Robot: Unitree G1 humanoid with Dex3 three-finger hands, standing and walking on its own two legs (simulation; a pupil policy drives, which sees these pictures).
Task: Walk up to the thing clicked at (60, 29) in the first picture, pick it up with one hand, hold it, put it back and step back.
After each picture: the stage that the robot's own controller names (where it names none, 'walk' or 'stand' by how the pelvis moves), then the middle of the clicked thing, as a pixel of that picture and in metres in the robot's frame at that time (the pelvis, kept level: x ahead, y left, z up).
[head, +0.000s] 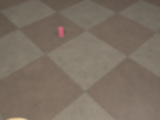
stand; (61, 31) +1.65 +0.29 -0.72
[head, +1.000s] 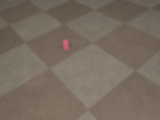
walk; (66, 45) +1.53 +0.36 -0.72
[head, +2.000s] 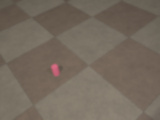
walk; (55, 70) +1.00 +0.37 -0.72
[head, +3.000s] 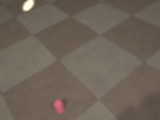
walk; (59, 106) +0.63 +0.29 -0.72
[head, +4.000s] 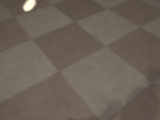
stand; out of the picture +0.42 +0.22 -0.71
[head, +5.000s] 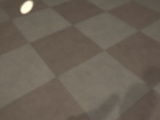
stand; out of the picture +0.36 +0.21 -0.72
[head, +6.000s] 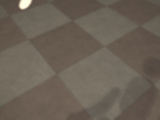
stand; out of the picture +0.35 +0.22 -0.73
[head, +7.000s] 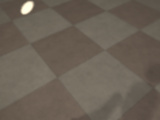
stand; out of the picture +0.36 +0.22 -0.73
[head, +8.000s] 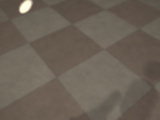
stand; out of the picture +0.34 +0.22 -0.73
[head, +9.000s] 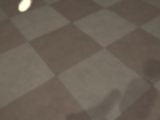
go down; out of the picture +0.35 +0.22 -0.72
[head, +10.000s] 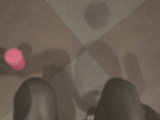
go down; (15, 60) +0.43 +0.26 -0.30
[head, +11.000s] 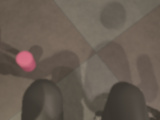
close in; (26, 62) +0.42 +0.26 -0.30
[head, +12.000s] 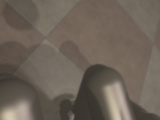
close in; out of the picture +0.40 +0.30 -0.22
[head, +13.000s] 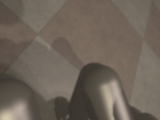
close; out of the picture +0.40 +0.31 -0.22
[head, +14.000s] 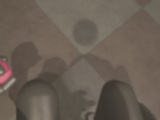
lift; (0, 76) +0.33 +0.28 -0.10
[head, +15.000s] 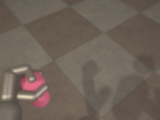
hold; (36, 90) +0.32 +0.17 +0.03
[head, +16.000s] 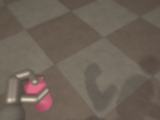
hold; (39, 94) +0.32 +0.17 -0.01
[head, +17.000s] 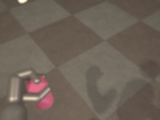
hold; (40, 93) +0.32 +0.17 +0.00
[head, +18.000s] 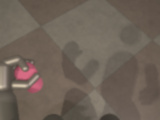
crouch; (29, 78) +0.38 +0.20 -0.08
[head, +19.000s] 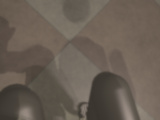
lower; out of the picture +0.44 +0.29 -0.16
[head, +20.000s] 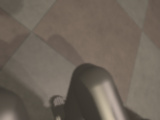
lower; out of the picture +0.41 +0.29 -0.23
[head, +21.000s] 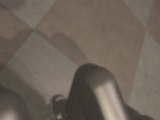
lower; out of the picture +0.41 +0.30 -0.23
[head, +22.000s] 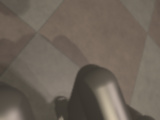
lower; out of the picture +0.40 +0.30 -0.23
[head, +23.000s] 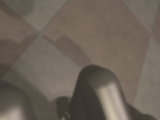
lower; out of the picture +0.40 +0.30 -0.23
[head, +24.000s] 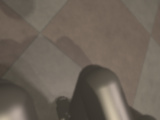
open; out of the picture +0.40 +0.28 -0.23
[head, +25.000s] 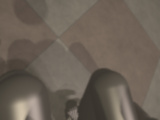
stand; out of the picture +0.40 +0.27 -0.24
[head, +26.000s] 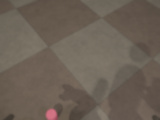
stand; (52, 116) +0.38 +0.19 -0.59
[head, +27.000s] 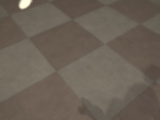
stand; out of the picture +0.37 +0.19 -0.67
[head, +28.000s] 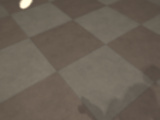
stand; out of the picture +0.36 +0.18 -0.67
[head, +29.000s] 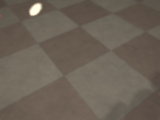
stand; out of the picture +0.39 +0.16 -0.72
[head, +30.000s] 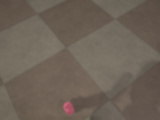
walk; (68, 108) +0.43 +0.19 -0.70
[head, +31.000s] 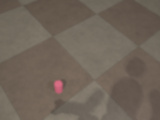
walk; (58, 86) +0.65 +0.14 -0.70
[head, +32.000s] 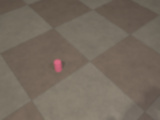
stand; (58, 65) +0.94 +0.25 -0.70
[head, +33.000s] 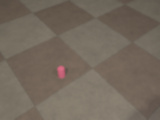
stand; (61, 72) +0.94 +0.22 -0.72
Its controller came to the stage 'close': yes
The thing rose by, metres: 0.69
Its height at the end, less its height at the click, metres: +0.00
